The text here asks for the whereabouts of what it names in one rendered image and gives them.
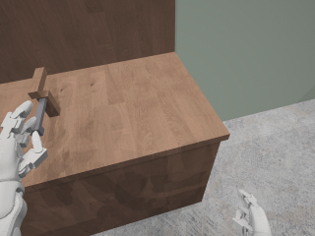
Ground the robot right hand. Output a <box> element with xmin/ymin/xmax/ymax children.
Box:
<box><xmin>232</xmin><ymin>189</ymin><xmax>272</xmax><ymax>236</ymax></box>

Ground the counter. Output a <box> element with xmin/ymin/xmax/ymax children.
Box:
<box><xmin>0</xmin><ymin>0</ymin><xmax>230</xmax><ymax>236</ymax></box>

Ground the robot left hand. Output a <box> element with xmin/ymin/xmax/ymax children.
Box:
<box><xmin>0</xmin><ymin>100</ymin><xmax>48</xmax><ymax>183</ymax></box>

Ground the tap lever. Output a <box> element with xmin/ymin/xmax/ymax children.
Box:
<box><xmin>31</xmin><ymin>98</ymin><xmax>47</xmax><ymax>137</ymax></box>

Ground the robot left forearm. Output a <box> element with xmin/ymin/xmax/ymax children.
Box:
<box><xmin>0</xmin><ymin>180</ymin><xmax>28</xmax><ymax>236</ymax></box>

